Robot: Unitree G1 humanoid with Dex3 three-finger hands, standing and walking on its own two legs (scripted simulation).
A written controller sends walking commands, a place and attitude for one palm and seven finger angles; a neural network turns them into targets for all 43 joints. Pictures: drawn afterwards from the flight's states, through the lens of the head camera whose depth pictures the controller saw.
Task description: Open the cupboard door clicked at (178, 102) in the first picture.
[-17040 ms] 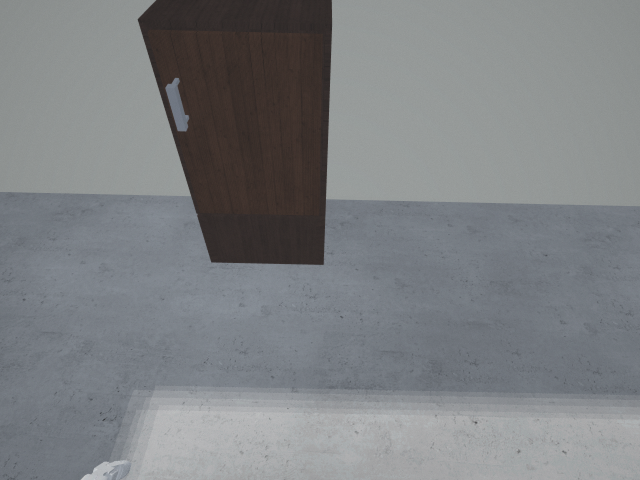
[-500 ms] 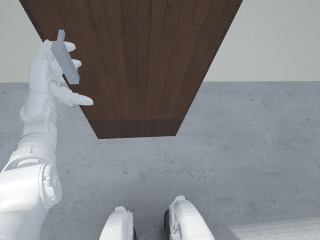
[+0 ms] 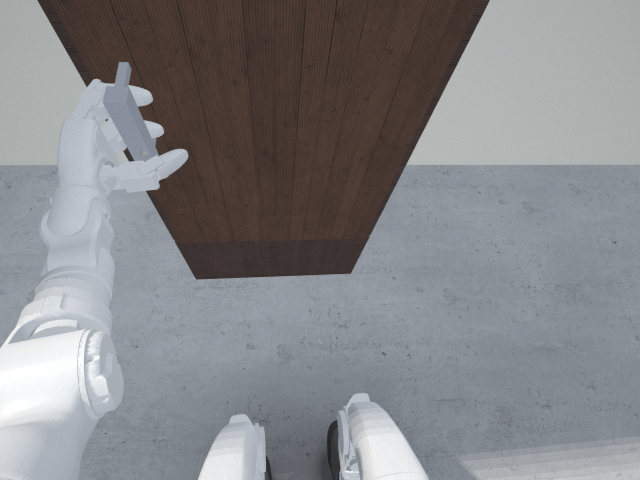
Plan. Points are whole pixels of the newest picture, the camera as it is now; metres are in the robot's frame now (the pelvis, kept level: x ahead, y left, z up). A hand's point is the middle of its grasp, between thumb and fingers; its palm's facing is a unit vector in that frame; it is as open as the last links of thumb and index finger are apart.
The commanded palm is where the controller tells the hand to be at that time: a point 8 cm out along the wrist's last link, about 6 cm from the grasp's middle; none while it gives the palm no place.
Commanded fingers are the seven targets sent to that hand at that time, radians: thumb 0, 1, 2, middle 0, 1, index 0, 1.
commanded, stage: close the thumb around the handle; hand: left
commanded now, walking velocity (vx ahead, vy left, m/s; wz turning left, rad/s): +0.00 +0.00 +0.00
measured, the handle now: (137, 119) +0.54 +0.19 +0.05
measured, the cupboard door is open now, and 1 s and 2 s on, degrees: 0 22 40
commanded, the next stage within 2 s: pull the door open along its arc in 0.30 s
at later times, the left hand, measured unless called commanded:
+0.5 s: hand (155, 156) +0.49 +0.17 +0.04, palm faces +0.01 -1.00 -0.03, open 5.7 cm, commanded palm +0.46 +0.21 +0.05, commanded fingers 0.00 0.90 0.90 -0.40 -1.35 -0.40 -1.35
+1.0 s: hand (189, 255) +0.36 +0.12 +0.05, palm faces +0.28 -0.95 +0.14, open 6.0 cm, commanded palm +0.31 +0.15 +0.05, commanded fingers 0.00 0.90 0.90 -0.40 -1.35 -0.40 -1.35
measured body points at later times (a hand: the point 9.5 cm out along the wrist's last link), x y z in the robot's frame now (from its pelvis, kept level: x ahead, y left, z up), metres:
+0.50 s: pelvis +0.00 -0.01 +0.00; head +0.14 +0.01 +0.42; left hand +0.49 +0.22 +0.05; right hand +0.02 -0.27 -0.11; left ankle -0.01 +0.09 -0.64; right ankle +0.04 -0.13 -0.64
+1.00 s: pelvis +0.02 +0.00 +0.02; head +0.11 +0.01 +0.46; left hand +0.34 +0.17 +0.05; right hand +0.16 -0.24 -0.09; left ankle -0.01 +0.09 -0.64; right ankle +0.04 -0.13 -0.64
